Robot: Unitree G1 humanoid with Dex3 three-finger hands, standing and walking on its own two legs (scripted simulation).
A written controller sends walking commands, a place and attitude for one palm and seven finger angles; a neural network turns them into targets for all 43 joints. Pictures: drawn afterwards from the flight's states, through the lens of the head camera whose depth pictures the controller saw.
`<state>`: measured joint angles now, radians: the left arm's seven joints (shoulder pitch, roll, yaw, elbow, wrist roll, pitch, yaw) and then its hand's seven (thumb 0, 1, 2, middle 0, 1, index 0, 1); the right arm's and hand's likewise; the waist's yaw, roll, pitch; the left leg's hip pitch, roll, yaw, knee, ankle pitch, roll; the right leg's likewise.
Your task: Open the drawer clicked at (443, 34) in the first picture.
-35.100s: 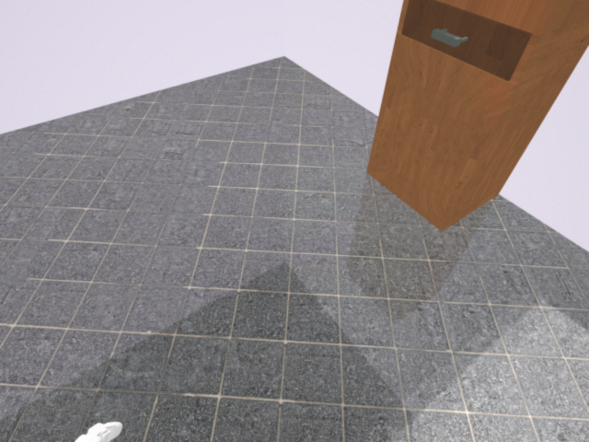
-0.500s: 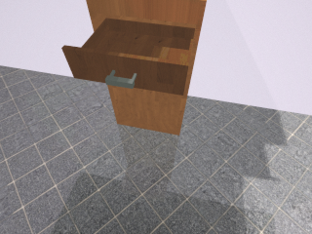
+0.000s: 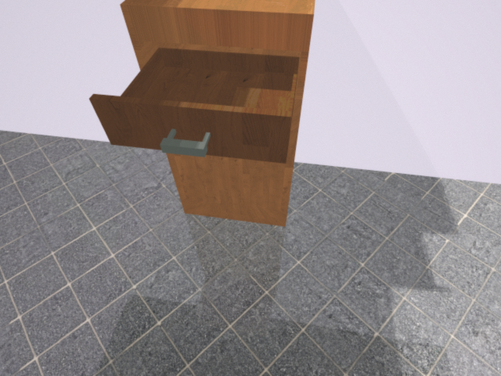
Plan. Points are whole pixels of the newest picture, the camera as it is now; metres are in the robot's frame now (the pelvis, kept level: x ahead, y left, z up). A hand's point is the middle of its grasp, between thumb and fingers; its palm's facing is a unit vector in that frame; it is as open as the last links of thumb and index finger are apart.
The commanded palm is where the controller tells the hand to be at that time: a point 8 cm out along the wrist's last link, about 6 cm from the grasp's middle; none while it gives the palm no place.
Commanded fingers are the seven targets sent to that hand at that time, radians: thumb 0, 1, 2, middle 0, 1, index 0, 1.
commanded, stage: let the arm hang, fingers relaxed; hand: left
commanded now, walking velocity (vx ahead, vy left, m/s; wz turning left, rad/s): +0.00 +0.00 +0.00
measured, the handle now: (187, 141) +0.59 +0.18 +0.01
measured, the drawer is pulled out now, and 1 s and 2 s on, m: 0.29 0.29 0.29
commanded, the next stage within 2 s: look to check the result in 0.08 s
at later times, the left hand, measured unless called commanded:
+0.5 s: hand out of the picture +0.04 +0.18 -0.17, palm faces +0.02 -0.97 -0.24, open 7.4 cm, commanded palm none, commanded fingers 0.00 0.90 0.90 -0.20 -0.30 -0.20 -0.30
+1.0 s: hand out of the picture +0.08 +0.20 -0.17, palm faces -0.01 -0.97 -0.25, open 7.4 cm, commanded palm none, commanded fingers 0.00 0.90 0.90 -0.20 -0.30 -0.20 -0.30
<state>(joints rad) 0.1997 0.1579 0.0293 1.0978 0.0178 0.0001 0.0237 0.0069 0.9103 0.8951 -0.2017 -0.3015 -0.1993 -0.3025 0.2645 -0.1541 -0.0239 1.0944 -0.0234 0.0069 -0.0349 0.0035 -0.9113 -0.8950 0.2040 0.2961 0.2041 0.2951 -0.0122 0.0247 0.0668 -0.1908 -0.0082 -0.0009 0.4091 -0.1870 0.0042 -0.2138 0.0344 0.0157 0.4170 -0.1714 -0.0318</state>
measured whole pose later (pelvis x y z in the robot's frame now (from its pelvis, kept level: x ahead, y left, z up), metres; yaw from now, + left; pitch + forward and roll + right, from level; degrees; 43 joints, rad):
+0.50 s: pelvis +0.02 -0.01 +0.00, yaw +0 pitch -1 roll +0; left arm 0.21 0.17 0.03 1.13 0.01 0.00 0.03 0.01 0.91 0.90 -0.20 -0.30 -0.20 -0.30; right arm 0.23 -0.17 -0.03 1.11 -0.02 0.01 -0.04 0.00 -0.91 -0.90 0.20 0.30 0.20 0.30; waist -0.01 0.02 0.10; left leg -0.16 0.01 0.00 0.40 -0.21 -0.01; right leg -0.18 0.05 0.01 0.39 -0.18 -0.04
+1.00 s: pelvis +0.03 +0.00 +0.00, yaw -1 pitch -1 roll +0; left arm 0.16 0.21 0.04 1.11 0.01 0.00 0.02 0.01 0.91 0.90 -0.20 -0.30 -0.20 -0.30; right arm 0.20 -0.20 -0.03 1.11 -0.02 0.01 -0.04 0.00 -0.91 -0.89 0.20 0.30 0.20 0.30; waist -0.02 0.01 0.09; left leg -0.14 0.01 0.01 0.38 -0.22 0.00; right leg -0.16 0.05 0.03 0.38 -0.19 -0.04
